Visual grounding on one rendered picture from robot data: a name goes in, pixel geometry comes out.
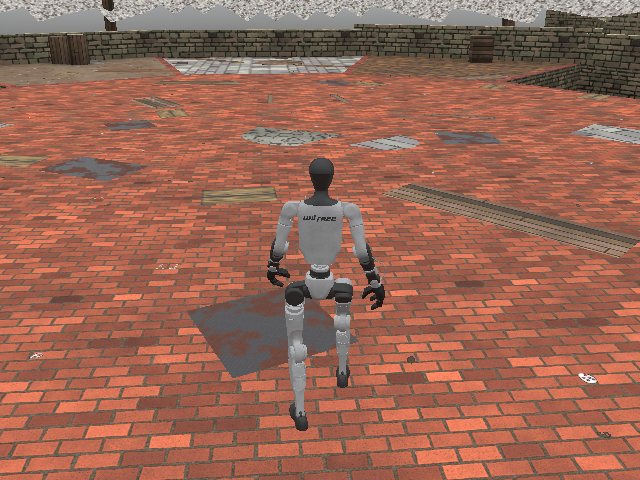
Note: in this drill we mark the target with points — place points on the robot right forearm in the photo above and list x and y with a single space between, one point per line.
370 269

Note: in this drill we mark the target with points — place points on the robot left upper arm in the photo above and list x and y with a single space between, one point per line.
289 210

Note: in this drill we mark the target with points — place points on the left robot thigh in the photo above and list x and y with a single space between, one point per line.
294 314

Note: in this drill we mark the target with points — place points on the left robot hand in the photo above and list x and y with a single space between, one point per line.
280 272

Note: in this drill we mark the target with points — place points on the right robot hand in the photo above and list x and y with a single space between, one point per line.
379 295

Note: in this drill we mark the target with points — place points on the robot left forearm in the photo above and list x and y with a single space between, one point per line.
274 259

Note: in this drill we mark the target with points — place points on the robot right upper arm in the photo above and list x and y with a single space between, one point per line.
352 212

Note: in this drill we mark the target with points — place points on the right robot foot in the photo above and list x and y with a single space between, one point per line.
342 380

